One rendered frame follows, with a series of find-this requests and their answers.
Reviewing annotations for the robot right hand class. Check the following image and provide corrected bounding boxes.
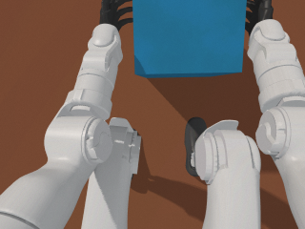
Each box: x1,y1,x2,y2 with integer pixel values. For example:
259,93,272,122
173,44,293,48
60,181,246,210
245,0,274,36

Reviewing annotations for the robot left hand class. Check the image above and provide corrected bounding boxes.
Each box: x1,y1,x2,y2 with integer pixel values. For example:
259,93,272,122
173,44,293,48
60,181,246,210
99,0,133,31

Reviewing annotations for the carton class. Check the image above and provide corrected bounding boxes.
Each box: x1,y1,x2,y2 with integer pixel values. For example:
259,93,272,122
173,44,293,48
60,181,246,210
132,0,247,78

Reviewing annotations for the robot left upper arm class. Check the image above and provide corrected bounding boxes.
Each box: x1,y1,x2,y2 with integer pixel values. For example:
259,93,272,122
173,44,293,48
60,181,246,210
0,115,113,229

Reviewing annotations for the left robot thigh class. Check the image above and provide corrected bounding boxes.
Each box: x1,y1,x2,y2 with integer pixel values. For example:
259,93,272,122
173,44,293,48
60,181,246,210
81,125,142,229

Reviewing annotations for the robot left forearm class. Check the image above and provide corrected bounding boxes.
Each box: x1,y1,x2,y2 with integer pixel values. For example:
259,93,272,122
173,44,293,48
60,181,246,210
44,23,123,150

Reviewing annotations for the robot right forearm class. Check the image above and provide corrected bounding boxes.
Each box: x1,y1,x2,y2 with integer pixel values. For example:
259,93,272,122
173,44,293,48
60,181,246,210
247,19,305,114

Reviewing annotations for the robot right foot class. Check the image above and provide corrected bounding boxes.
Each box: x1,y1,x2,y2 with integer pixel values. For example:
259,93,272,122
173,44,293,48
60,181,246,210
184,116,207,177

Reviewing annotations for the robot right upper arm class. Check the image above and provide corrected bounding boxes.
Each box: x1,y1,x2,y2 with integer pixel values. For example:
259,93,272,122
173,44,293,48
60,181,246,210
255,106,305,229

